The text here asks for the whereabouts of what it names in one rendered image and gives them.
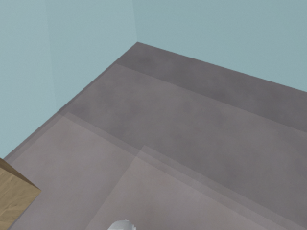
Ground left robot thigh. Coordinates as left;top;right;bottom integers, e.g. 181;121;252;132
107;220;136;230

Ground cabinet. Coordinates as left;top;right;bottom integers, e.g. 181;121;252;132
0;158;42;230

